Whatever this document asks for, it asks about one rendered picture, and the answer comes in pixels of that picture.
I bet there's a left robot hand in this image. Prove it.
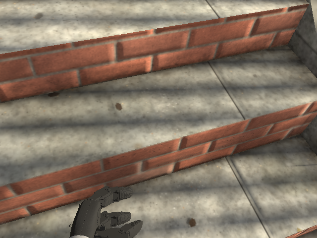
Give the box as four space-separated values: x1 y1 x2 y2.
69 185 143 238

